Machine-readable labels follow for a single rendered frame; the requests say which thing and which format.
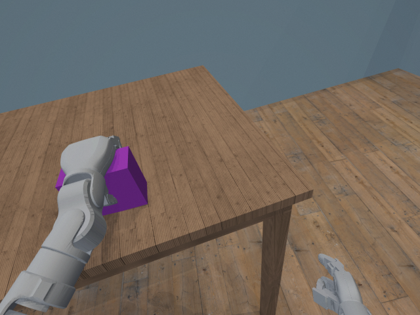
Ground robot right forearm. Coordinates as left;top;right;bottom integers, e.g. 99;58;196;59
338;301;371;315

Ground robot right hand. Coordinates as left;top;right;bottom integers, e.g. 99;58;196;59
312;253;363;314

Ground robot left forearm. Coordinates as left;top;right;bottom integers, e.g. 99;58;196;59
0;169;107;315

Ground robot left hand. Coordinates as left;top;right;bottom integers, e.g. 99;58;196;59
60;135;122;206

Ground sponge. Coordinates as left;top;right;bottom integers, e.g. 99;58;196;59
55;146;148;216

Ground table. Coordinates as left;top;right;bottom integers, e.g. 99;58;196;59
0;65;314;315

